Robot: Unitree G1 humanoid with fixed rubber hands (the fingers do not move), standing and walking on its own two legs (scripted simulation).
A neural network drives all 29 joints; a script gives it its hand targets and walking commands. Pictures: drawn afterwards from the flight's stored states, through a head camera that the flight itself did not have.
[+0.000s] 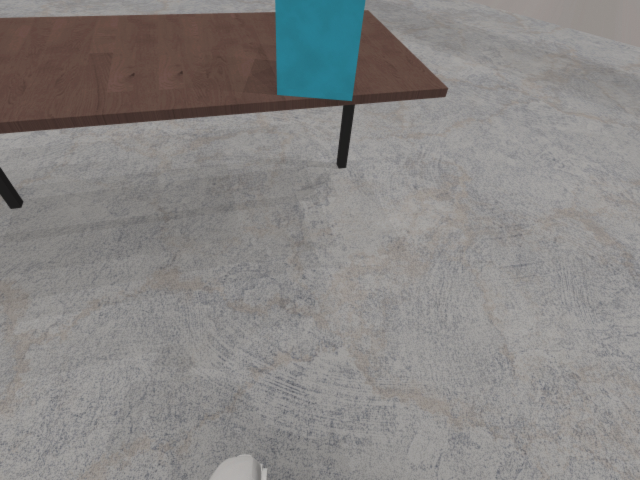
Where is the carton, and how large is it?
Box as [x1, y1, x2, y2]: [275, 0, 364, 100]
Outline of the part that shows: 275,0 277,94 351,100 364,0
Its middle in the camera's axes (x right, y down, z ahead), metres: -0.01 -0.54 +1.00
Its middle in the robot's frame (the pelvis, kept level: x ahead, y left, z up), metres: +1.13 +0.03 +0.09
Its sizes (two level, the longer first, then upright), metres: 0.210 0.200 0.250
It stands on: a table, 0.72 m high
